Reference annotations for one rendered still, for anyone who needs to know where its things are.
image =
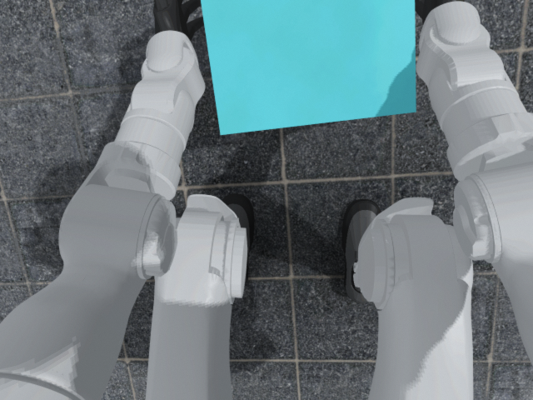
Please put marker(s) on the robot left forearm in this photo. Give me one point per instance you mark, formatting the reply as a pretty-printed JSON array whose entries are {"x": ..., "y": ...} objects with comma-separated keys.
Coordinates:
[{"x": 147, "y": 150}]

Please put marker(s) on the robot right foot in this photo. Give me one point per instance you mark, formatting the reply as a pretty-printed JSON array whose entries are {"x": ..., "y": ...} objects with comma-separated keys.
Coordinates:
[{"x": 357, "y": 219}]

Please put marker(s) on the robot left thigh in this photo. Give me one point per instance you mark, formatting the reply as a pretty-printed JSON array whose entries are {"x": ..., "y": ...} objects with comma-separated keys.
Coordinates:
[{"x": 190, "y": 335}]

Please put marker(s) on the carton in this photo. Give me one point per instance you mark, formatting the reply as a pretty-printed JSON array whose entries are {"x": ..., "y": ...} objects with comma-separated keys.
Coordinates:
[{"x": 287, "y": 63}]

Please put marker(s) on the left robot upper arm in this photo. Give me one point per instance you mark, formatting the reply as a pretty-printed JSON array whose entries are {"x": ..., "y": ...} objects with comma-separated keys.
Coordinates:
[{"x": 63, "y": 342}]

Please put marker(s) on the left robot hand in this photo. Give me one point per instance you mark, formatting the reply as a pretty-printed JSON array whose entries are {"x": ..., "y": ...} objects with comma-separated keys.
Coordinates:
[{"x": 172, "y": 15}]

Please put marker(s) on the robot right forearm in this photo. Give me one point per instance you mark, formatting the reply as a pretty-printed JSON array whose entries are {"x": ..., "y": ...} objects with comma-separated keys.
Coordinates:
[{"x": 477, "y": 107}]

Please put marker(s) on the right robot hand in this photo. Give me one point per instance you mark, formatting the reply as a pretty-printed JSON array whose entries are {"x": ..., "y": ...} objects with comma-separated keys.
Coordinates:
[{"x": 423, "y": 7}]

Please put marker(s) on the right robot upper arm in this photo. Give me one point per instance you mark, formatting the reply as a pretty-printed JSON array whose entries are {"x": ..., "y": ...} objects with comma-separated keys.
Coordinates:
[{"x": 493, "y": 221}]

